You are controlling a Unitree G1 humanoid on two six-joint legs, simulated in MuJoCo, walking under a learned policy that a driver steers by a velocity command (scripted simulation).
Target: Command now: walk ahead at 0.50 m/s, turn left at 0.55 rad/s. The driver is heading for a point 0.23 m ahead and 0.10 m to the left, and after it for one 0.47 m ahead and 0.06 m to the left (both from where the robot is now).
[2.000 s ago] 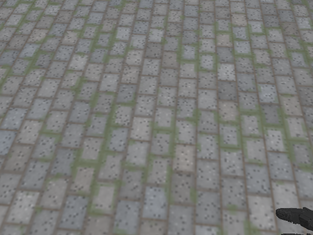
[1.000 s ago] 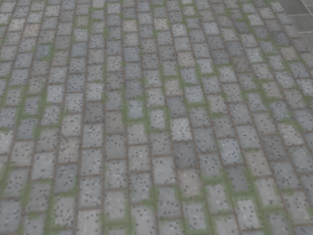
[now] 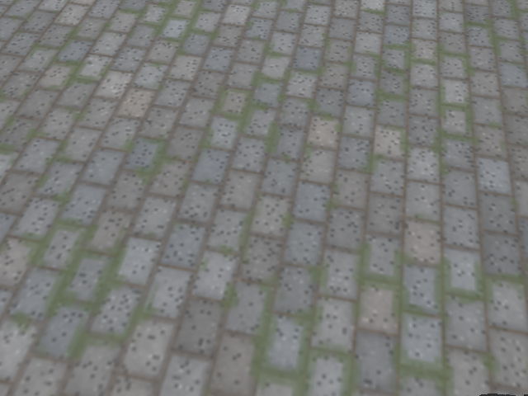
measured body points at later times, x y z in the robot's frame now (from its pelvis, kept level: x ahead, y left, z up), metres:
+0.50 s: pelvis +0.30 -0.02 +0.01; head +0.33 -0.01 +0.46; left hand +0.44 +0.28 -0.07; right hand +0.41 -0.29 -0.11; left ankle +0.12 +0.07 -0.67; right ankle +0.42 -0.10 -0.72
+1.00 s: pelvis +0.42 +0.03 +0.02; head +0.42 +0.04 +0.47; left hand +0.43 +0.31 -0.11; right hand +0.66 -0.16 -0.07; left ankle +0.41 +0.15 -0.71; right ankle +0.42 -0.10 -0.71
